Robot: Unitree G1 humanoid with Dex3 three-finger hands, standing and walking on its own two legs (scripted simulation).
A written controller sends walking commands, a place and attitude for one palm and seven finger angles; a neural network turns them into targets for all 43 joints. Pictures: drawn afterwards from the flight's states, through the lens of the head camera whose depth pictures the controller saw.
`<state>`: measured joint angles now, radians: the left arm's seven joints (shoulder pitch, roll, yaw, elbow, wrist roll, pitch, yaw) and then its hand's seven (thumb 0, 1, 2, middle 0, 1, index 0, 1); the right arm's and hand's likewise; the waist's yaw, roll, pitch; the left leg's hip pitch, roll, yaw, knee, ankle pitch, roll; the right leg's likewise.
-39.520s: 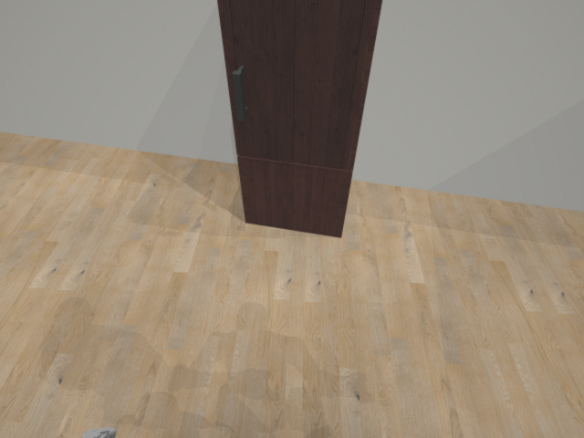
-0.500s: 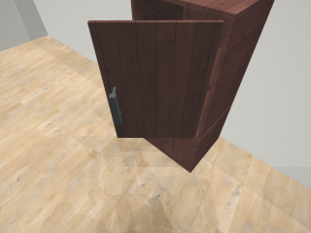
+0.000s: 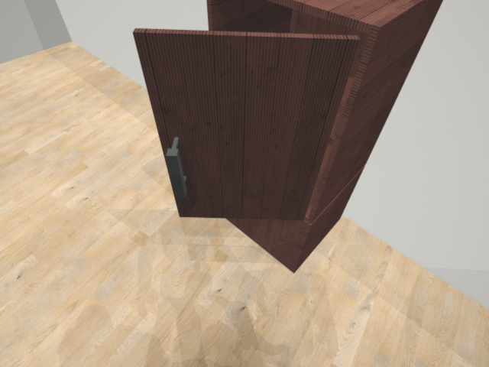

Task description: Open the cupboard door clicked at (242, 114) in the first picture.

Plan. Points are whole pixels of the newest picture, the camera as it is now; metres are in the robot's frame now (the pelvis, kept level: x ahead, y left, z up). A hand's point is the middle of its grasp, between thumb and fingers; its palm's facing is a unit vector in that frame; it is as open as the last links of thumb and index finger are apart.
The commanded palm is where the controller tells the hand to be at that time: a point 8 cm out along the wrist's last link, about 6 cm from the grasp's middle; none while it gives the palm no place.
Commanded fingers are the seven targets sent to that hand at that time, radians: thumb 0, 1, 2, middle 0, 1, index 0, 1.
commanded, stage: look again from close up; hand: left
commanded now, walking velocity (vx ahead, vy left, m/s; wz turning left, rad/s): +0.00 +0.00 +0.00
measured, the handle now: (178, 168) +0.58 +0.21 -0.08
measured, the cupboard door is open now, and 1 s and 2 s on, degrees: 41 41 41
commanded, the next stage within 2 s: raise the hand with hooked fingers in 0.12 s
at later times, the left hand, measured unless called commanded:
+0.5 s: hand (138, 318) +0.20 +0.19 -0.03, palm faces +0.10 -0.99 -0.05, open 7.9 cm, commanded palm +0.13 +0.25 -0.07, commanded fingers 0.00 0.55 0.75 -0.23 -0.53 -0.23 -0.53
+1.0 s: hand (119, 330) +0.19 +0.23 -0.07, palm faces +0.04 -1.00 -0.03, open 10.8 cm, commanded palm +0.16 +0.28 -0.07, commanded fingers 0.00 -0.03 0.50 -0.27 -0.90 -0.27 -0.90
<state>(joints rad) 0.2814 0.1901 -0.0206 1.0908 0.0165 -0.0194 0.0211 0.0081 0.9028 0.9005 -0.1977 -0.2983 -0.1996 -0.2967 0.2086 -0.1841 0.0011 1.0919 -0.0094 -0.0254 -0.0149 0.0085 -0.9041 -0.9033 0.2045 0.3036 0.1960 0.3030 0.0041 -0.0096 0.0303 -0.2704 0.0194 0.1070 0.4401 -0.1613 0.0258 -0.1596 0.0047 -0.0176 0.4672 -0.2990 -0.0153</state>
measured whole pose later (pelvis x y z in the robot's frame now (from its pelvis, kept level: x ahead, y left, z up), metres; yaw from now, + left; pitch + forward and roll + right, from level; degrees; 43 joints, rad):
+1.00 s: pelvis -0.04 -0.01 -0.11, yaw +1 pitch +16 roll -4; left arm 0.26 0.29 0.29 0.18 -0.35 -0.40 -0.39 0.01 0.19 0.60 -0.25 -0.76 -0.25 -0.75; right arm 0.24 -0.20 0.01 0.61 0.03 -0.20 -0.08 0.02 -0.90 -0.90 0.21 0.30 0.20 0.30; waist -0.01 0.05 -0.15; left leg -1.09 0.07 0.00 1.23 -0.42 0.02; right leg -0.92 0.03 -0.11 1.22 -0.59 -0.04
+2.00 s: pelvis -0.03 +0.01 -0.11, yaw +1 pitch +18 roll -5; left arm 0.02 0.41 0.42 0.40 -0.37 -0.38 -0.52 -0.01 -0.50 0.30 -0.30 -1.20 -0.30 -1.20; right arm 0.28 -0.29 0.02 0.56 0.03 -0.18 -0.07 0.02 -0.90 -0.90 0.21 0.30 0.20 0.30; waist -0.02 0.03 -0.15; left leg -1.12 0.07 0.01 1.23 -0.43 0.04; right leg -0.93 0.03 -0.10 1.21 -0.58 -0.02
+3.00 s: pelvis -0.04 +0.01 -0.12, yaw +0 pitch +20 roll -5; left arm -0.40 0.46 0.42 0.77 -0.26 -0.41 -0.44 -0.01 -0.50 0.30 -0.30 -1.20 -0.30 -1.20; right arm 0.30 -0.28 0.04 0.60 0.02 -0.09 -0.06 0.01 -0.90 -0.90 0.21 0.30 0.20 0.30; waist -0.05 0.03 -0.15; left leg -1.18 0.07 0.02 1.26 -0.44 0.05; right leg -1.01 0.03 -0.09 1.24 -0.59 -0.01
